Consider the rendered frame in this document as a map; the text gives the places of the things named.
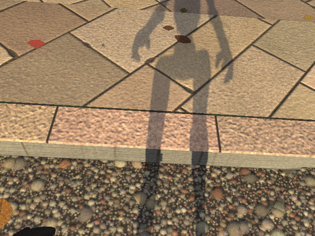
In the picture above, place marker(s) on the robot left hand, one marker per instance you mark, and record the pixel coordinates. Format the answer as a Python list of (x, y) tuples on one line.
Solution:
[(37, 231)]

